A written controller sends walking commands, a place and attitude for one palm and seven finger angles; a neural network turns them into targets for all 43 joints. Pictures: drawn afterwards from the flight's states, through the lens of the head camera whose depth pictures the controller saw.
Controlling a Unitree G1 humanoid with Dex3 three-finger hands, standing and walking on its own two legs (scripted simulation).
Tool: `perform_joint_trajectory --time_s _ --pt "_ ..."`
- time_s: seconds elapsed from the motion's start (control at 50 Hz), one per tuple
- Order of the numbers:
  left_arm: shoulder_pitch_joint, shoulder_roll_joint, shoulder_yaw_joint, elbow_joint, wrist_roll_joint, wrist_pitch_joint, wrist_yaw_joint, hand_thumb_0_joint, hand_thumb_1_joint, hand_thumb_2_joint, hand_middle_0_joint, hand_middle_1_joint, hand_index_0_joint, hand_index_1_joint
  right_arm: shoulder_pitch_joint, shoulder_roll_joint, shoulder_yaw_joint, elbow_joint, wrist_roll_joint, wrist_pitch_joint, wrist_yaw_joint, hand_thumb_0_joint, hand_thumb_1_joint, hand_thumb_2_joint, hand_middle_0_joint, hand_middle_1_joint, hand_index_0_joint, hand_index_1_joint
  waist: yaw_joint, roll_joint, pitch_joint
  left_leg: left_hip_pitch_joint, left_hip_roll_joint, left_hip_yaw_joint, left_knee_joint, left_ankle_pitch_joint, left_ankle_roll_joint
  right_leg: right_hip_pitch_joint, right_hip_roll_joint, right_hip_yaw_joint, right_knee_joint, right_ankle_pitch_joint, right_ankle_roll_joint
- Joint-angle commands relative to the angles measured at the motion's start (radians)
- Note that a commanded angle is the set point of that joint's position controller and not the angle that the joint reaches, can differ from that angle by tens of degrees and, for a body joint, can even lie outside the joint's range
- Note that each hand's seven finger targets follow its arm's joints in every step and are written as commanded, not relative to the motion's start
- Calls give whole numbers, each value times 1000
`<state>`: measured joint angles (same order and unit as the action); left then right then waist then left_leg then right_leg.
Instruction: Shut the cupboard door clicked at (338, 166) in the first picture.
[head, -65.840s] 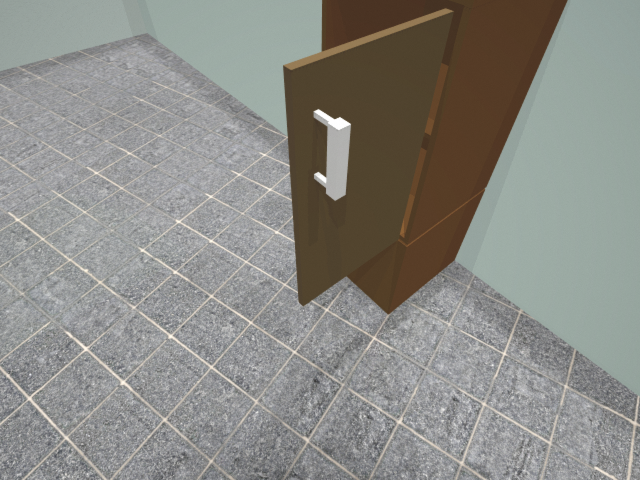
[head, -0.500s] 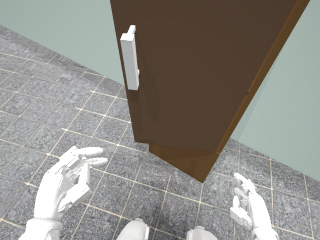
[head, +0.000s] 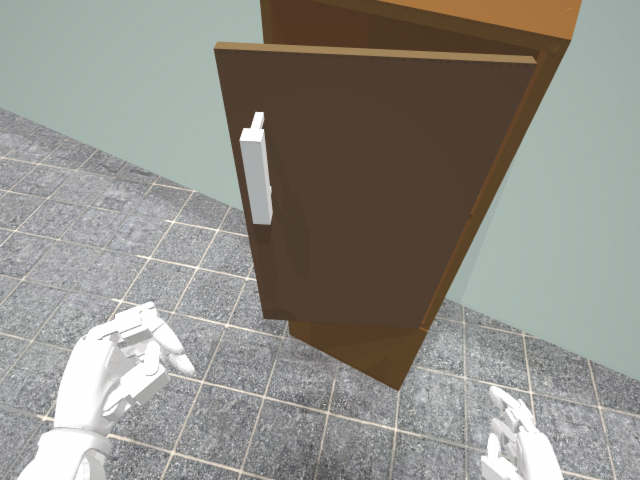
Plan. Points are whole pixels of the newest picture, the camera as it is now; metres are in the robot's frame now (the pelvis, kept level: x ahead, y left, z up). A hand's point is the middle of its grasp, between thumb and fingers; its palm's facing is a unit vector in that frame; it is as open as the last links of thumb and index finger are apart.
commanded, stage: raise the hand and make a fist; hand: left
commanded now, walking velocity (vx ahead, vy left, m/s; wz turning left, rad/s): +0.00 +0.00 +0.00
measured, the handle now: (260, 170) +0.46 +0.12 +0.15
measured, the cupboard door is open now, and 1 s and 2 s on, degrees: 25 25 25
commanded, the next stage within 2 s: bring the fist close to the handle in 0.82 s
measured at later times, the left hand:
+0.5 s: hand (143, 314) +0.24 +0.19 +0.15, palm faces +0.03 -1.00 -0.05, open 3.1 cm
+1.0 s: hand (159, 324) +0.23 +0.18 +0.15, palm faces +0.04 -1.00 -0.05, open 3.1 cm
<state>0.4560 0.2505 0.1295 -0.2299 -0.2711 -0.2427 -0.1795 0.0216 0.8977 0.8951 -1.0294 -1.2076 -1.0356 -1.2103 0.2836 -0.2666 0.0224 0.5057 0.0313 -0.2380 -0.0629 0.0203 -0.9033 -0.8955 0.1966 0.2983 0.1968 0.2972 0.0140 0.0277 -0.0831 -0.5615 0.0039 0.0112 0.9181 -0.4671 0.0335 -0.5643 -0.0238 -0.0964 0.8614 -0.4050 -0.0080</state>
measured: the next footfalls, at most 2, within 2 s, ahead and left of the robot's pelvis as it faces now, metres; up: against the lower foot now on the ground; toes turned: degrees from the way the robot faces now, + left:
none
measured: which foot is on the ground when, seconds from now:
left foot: down 0.00-1.00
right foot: down 0.00-1.00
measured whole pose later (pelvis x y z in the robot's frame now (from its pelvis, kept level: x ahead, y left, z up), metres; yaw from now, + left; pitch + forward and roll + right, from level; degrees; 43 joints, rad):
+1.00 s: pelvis +0.00 -0.01 +0.03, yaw +0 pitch -1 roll -1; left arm 0.27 0.25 0.18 -0.18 -0.28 -0.03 -0.21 0.02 0.90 0.90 -1.30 -1.50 -1.30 -1.50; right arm 0.25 -0.25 0.07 0.59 0.04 -0.26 -0.08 0.02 -0.90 -0.90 0.20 0.30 0.20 0.30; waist 0.04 0.05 -0.03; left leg -0.30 0.00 0.01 0.66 -0.35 0.02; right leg -0.31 -0.01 -0.10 0.63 -0.31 -0.02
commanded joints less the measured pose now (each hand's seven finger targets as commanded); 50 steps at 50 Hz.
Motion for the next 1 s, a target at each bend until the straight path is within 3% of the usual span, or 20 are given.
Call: perform_joint_trajectory --time_s 0.0,0.1,0.14,0.22,0.24,0.28,0.38,0.44,0.46,0.5,0.54,0.62,0.64,0.72,0.74,0.9,0.92,0.94,0.96,0.98 --pt "-95 108 83 -230 -14 -30 8 0 900 900 -1208 -1400 -1208 -1400 -69 -98 -30 -162 5 -63 -6 0 -900 -900 200 300 200 300 7 37 -109 88 -2 -67 -227 237 -25 128 33 16 -140 159 -18" --pt "-140 112 89 -231 -18 34 -11 0 900 900 -1300 -1500 -1300 -1500 -70 -96 -20 -153 9 -60 -8 0 -900 -900 200 300 200 300 7 31 -101 143 1 -65 -255 304 -27 173 35 13 -171 239 -17" --pt "-167 142 118 -232 -19 57 -14 0 900 900 -1300 -1500 -1300 -1500 -77 -98 -17 -146 9 -58 -10 0 -900 -900 200 300 200 300 13 26 -107 159 0 -59 -261 327 -24 200 34 17 -185 265 -16" --pt "-235 133 122 -224 -32 93 -26 0 900 900 -1300 -1500 -1300 -1500 -91 -93 -6 -137 14 -59 -16 0 -900 -900 200 300 200 300 14 27 -82 186 -3 -60 -294 309 -26 214 33 16 -220 251 -15" --pt "-243 143 134 -207 -35 103 -28 0 900 900 -1300 -1500 -1300 -1500 -96 -96 -5 -130 12 -60 -18 0 -900 -900 200 300 200 300 14 -4 -79 186 -2 -61 -298 304 -23 230 33 19 -231 249 -14" --pt "-278 137 129 -203 -38 119 -38 0 900 900 -1300 -1500 -1300 -1500 -106 -93 -4 -125 17 -62 -21 0 -900 -900 200 300 200 300 14 -6 -70 197 -4 -58 -314 290 -21 238 30 22 -252 236 -13" --pt "-349 162 147 -232 -37 154 -44 0 900 900 -1300 -1500 -1300 -1500 -124 -90 -1 -112 20 -70 -26 0 -900 -900 200 300 200 300 25 34 -101 252 -6 -55 -344 324 -19 287 26 27 -281 266 -15" --pt "-301 158 163 -159 -43 185 -49 0 900 900 -1300 -1500 -1300 -1500 -125 -95 -1 -101 21 -69 -26 0 -900 -900 200 300 200 300 35 -13 -75 244 -8 -49 -354 337 -19 306 27 28 -298 284 -13" --pt "-296 130 142 -154 -47 192 -54 0 900 900 -1300 -1500 -1300 -1500 -132 -90 -1 -103 24 -69 -25 0 -900 -900 200 300 200 300 33 -12 -58 242 -10 -44 -360 323 -19 300 23 29 -306 271 -11" --pt "-295 130 145 -150 -48 202 -55 0 900 900 -1300 -1500 -1300 -1500 -134 -93 -3 -103 23 -66 -24 0 -900 -900 200 300 200 300 37 -12 -47 241 -11 -42 -367 316 -20 302 23 32 -314 263 -11" --pt "-303 160 163 -166 -39 198 -46 0 900 900 -1300 -1500 -1300 -1500 -135 -98 -7 -104 20 -66 -24 0 -900 -900 200 300 200 300 38 -24 -56 245 -11 -37 -360 326 -15 313 20 41 -317 271 -11" --pt "-337 143 151 -212 -29 166 -25 0 900 900 -1300 -1500 -1300 -1500 -132 -90 -7 -105 18 -69 -22 0 -900 -900 200 300 200 300 31 21 -63 272 -13 -35 -370 318 -18 297 24 34 -316 258 -11" --pt "-335 170 168 -200 -25 159 -19 0 900 900 -1300 -1500 -1300 -1500 -129 -95 -8 -98 14 -70 -22 0 -900 -900 200 300 200 300 30 -9 -53 258 -10 -36 -367 304 -15 304 21 44 -326 238 -9" --pt "-338 140 136 -198 -18 143 -18 0 900 900 -1300 -1500 -1300 -1500 -132 -92 -7 -95 17 -75 -22 0 -900 -900 200 300 200 300 24 32 -45 268 -13 -34 -376 285 -15 293 22 41 -330 217 -11" --pt "-333 162 152 -190 -16 143 -18 0 900 900 -1300 -1500 -1300 -1500 -130 -97 -9 -88 16 -77 -23 0 -900 -900 200 300 200 300 25 12 -43 263 -11 -35 -373 286 -13 302 20 46 -333 218 -11" --pt "-336 140 141 -180 -26 152 -30 0 900 900 -1300 -1500 -1300 -1500 -141 -93 -7 -90 17 -84 -28 0 -900 -900 200 300 200 300 23 -13 -49 262 -14 -30 -373 268 -9 302 16 54 -350 186 -4" --pt "-382 114 108 -198 -26 147 -31 0 900 900 -1300 -1500 -1300 -1500 -146 -91 -5 -88 17 -88 -29 0 -900 -900 200 300 200 300 13 12 -50 274 -17 -30 -369 271 -8 290 15 55 -347 200 -2" --pt "-408 142 119 -189 -20 143 -23 0 900 900 -1300 -1500 -1300 -1500 -137 -95 -7 -78 17 -89 -30 0 -900 -900 200 300 200 300 7 -15 -44 271 -11 -34 -366 265 -7 288 16 56 -348 189 -2" --pt "-441 107 82 -185 -17 144 -21 0 900 900 -1300 -1500 -1300 -1500 -146 -92 -4 -79 16 -93 -31 0 -900 -900 200 300 200 300 3 -15 -35 268 -14 -33 -368 250 -5 277 13 59 -354 170 0" --pt "-464 111 83 -166 -15 144 -15 0 900 900 -1300 -1500 -1300 -1500 -142 -92 -6 -70 19 -96 -33 0 -900 -900 200 300 200 300 -2 -12 -26 269 -13 -34 -368 236 -6 266 14 61 -358 149 1"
